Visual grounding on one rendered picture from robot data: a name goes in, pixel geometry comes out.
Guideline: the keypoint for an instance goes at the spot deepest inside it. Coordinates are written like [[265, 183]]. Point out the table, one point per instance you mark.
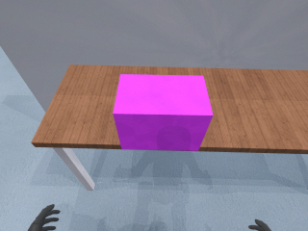
[[254, 111]]

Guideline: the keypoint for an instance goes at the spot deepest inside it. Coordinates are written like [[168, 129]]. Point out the carton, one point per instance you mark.
[[162, 112]]

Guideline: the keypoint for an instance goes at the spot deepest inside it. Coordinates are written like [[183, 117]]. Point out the robot left hand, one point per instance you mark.
[[41, 219]]

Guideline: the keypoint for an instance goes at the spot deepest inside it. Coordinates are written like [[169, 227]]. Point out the robot right hand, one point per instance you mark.
[[260, 226]]

